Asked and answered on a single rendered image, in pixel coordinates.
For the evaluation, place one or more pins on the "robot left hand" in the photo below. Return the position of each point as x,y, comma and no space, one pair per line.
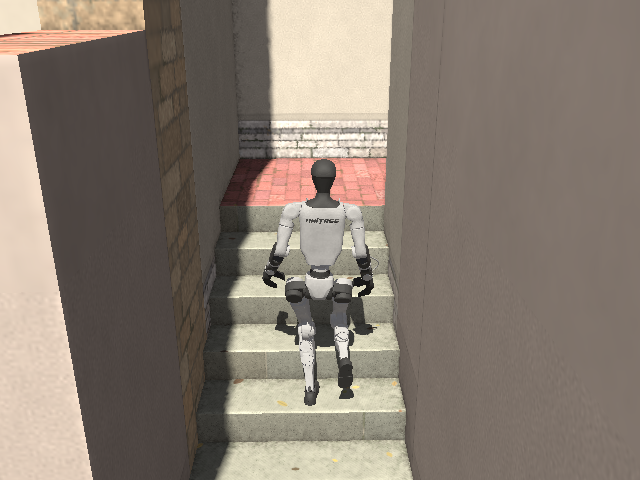
266,278

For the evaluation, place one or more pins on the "humanoid robot head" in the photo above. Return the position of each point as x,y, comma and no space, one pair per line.
323,175

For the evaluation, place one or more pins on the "left robot upper arm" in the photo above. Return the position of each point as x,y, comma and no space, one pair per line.
290,211

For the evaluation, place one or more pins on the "robot left forearm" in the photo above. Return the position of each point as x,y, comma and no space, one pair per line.
273,262

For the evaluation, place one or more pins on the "robot right forearm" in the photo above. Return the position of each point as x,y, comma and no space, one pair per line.
364,265

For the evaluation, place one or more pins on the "right robot upper arm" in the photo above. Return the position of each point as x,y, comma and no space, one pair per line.
354,214

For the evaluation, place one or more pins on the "robot right hand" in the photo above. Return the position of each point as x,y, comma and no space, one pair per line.
360,282

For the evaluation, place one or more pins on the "robot right shin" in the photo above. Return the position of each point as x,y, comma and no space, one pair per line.
341,337

